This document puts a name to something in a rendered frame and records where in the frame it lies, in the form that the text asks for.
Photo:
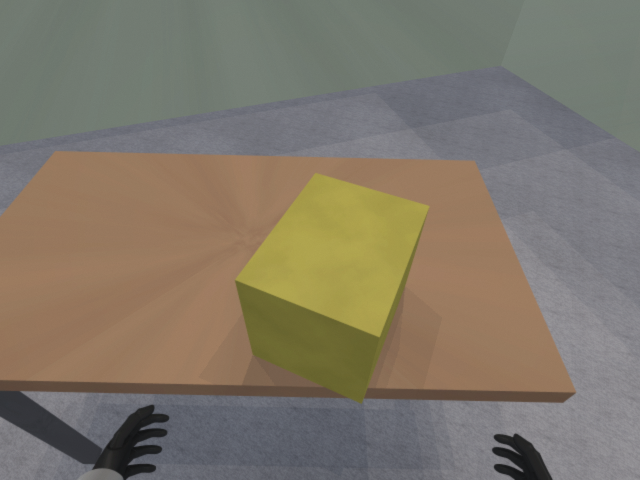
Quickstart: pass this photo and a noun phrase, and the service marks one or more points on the carton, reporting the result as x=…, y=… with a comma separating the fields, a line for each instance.
x=319, y=295

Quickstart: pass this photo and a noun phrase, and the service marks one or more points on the left robot hand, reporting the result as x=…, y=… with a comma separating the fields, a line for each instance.
x=120, y=451

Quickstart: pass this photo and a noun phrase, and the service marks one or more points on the table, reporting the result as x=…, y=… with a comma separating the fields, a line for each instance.
x=117, y=275

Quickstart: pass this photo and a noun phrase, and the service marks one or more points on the right robot hand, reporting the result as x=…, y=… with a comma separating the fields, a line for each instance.
x=530, y=462

